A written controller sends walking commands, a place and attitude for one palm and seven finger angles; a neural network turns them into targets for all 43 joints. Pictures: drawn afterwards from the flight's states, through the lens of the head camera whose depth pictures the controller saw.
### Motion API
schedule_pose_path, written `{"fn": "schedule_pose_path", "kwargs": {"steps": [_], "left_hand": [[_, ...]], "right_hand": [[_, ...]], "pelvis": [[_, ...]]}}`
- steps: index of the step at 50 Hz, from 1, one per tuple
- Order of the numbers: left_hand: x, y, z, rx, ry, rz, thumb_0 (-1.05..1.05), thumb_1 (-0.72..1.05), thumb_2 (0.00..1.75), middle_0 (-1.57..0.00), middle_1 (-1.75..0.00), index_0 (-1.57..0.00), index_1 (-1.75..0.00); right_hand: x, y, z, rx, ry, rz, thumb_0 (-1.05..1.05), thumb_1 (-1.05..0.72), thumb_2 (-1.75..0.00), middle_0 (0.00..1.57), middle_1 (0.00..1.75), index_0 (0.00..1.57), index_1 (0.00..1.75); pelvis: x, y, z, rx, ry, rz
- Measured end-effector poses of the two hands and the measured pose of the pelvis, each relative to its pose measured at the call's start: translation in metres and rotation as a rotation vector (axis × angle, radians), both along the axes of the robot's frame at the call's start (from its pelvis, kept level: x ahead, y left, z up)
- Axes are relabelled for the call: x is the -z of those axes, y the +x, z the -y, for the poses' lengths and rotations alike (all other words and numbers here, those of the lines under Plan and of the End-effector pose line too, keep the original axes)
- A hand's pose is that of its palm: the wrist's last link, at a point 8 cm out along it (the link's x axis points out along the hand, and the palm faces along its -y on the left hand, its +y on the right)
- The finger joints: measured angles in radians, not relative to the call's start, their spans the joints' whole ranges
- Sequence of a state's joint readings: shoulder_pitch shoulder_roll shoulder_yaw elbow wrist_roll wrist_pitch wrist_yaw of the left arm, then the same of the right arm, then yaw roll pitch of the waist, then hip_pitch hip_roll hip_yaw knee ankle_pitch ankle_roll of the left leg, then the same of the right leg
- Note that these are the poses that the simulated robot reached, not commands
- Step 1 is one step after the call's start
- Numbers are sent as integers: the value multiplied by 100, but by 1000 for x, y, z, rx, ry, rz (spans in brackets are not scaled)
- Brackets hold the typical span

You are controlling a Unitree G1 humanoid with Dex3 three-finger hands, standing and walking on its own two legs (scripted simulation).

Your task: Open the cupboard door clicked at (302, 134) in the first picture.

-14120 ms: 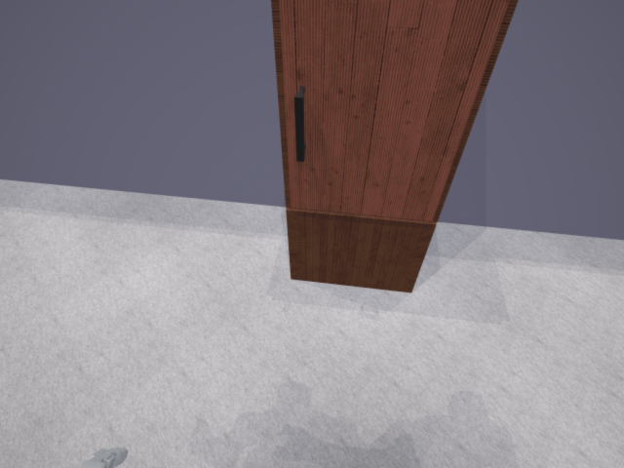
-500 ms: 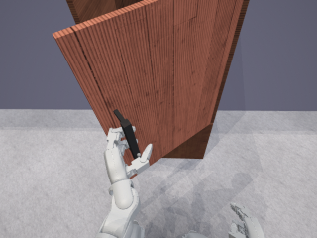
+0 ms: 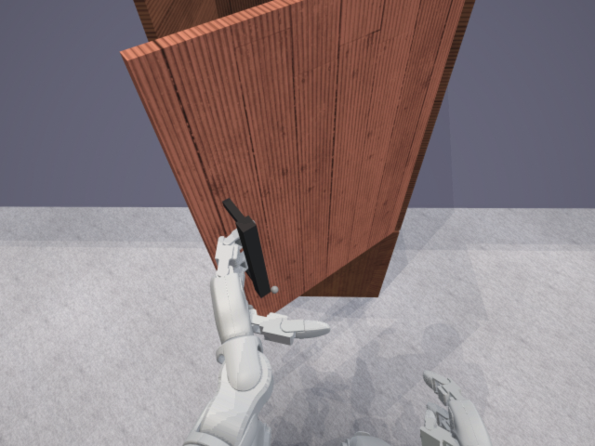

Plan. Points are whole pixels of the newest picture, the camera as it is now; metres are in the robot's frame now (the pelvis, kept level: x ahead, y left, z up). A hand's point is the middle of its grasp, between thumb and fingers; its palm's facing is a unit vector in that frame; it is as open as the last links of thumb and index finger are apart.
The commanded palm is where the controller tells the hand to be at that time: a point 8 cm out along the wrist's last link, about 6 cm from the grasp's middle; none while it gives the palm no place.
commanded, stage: slide the hand sideways off the handle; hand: left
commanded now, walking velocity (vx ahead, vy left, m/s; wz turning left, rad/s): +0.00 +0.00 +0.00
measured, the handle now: (248, 252) +0.37 +0.09 +0.05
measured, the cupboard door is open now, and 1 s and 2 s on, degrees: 38 40 40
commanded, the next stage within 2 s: draw the hand back to the body in 1.30 s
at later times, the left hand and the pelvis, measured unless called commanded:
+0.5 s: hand (270, 324) +0.26 +0.05 +0.05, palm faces -0.08 -1.00 +0.03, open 16.3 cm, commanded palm +0.24 +0.10 +0.04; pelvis -0.01 +0.02 -0.01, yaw -1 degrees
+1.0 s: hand (229, 357) +0.23 +0.09 +0.05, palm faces -0.04 -1.00 +0.02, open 16.3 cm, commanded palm +0.20 +0.15 +0.04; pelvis +0.00 +0.02 -0.01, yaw -1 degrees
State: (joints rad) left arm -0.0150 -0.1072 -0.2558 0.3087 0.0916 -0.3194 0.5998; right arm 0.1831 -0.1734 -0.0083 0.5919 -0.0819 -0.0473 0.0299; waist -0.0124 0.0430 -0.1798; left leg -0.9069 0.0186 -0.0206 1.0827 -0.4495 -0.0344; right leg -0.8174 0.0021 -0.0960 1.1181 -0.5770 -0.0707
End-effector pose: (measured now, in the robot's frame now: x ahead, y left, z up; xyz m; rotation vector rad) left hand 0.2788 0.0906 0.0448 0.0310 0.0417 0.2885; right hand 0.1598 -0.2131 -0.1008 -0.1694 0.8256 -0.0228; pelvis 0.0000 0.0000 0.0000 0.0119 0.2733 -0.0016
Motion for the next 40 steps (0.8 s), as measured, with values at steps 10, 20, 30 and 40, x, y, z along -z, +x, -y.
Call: {"fn": "schedule_pose_path", "kwargs": {"steps": [10, 20, 30, 40], "left_hand": [[2, -4, -6, 192, 4, 26, -1, -49, 30, -24, -41, -19, -46], [1, -24, -8, 387, -79, 59, -1, -50, 30, -15, -31, -14, -33], [0, -41, -21, 361, -47, 58, -1, -50, 30, -15, -30, -15, -30], [-2, -52, -45, 333, -50, 58, -1, -50, 30, -15, -30, -15, -30]], "right_hand": [[-3, 0, -8, -18, 9, 11, 1, -91, -90, 20, 30, 20, 30], [1, -22, -2, 46, -11, -15, 1, -91, -90, 20, 30, 20, 30], [-3, -23, -13, 50, -3, -11, 1, -91, -90, 20, 30, 20, 30], [-8, -2, -22, 20, -2, 42, 1, -91, -90, 20, 30, 20, 30]], "pelvis": [[3, -5, -6, -5, -3, 4], [8, -10, -20, 13, -10, 13], [9, -10, -25, 25, -11, 17], [10, -7, -27, 15, -21, 11]]}}
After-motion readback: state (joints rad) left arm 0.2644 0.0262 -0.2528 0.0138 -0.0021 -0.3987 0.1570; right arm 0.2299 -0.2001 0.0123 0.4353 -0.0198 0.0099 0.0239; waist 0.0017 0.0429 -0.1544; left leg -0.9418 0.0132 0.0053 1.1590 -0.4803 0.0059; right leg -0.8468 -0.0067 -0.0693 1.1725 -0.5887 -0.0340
